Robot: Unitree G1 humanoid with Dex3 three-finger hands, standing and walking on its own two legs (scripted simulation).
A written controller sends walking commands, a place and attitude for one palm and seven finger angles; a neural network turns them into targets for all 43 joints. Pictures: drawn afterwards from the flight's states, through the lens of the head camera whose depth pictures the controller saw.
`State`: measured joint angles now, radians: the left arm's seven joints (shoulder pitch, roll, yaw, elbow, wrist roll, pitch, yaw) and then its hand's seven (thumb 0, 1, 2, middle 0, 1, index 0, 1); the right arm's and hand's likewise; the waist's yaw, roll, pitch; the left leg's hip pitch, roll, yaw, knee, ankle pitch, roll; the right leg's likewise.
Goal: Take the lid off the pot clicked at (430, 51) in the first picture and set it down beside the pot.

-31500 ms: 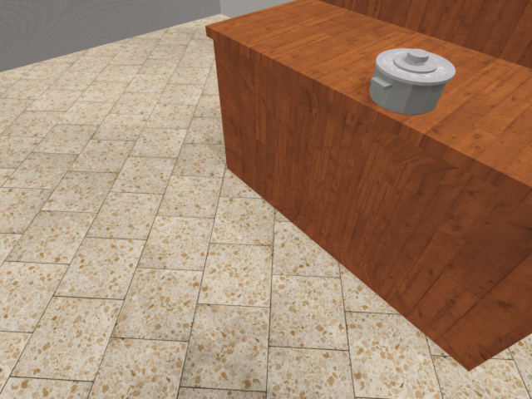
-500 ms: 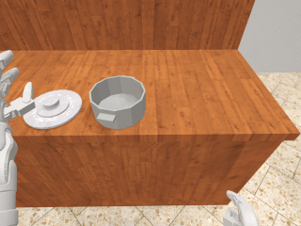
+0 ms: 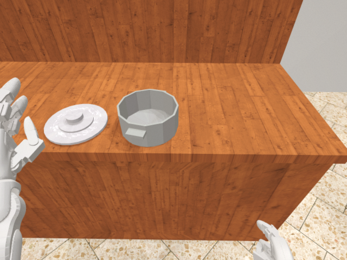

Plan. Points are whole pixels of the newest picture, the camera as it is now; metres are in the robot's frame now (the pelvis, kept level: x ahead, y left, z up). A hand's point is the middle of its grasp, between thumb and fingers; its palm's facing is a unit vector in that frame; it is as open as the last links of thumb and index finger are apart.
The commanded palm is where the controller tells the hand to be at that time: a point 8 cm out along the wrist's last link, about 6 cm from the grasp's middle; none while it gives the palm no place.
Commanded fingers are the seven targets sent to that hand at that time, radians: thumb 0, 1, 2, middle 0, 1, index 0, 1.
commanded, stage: draw the hand back to the body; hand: left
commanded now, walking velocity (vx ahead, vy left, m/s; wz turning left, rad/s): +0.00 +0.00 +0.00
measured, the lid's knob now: (74, 116) +0.50 +0.39 +0.04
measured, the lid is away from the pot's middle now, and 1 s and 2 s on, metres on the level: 0.25 0.25 0.25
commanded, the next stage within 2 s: step back with the hand held close in 0.46 s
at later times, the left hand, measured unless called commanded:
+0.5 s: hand (8, 176) +0.16 +0.28 +0.21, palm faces +0.46 -0.83 -0.31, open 7.4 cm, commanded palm +0.11 +0.31 +0.22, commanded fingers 0.00 0.90 0.90 -0.20 -0.30 -0.20 -0.30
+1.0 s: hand (16, 185) +0.16 +0.27 +0.20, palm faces +0.31 -0.81 -0.50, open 7.4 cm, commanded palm +0.10 +0.32 +0.22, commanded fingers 0.00 0.90 0.90 -0.20 -0.30 -0.20 -0.30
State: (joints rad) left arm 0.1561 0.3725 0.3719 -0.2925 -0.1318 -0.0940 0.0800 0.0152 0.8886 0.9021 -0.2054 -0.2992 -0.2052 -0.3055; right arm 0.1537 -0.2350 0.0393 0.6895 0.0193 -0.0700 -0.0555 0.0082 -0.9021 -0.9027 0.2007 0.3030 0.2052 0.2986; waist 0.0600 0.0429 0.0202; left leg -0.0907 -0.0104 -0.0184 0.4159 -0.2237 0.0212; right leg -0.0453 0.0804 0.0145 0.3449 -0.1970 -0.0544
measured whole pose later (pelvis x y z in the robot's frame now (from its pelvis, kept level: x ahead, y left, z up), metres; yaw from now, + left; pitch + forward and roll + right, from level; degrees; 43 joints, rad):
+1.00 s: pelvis -0.04 +0.05 -0.01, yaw -2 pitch -1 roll -1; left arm 0.59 0.48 0.44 -0.71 -0.07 -0.18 0.10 0.02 0.89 0.90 -0.21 -0.30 -0.21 -0.30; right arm 0.22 -0.25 -0.02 0.53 0.01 0.02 -0.04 0.01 -0.90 -0.90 0.20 0.30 0.20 0.30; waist -0.01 -0.01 0.01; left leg -0.31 -0.06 0.04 0.55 -0.22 0.09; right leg -0.30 0.03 0.06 0.53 -0.22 0.02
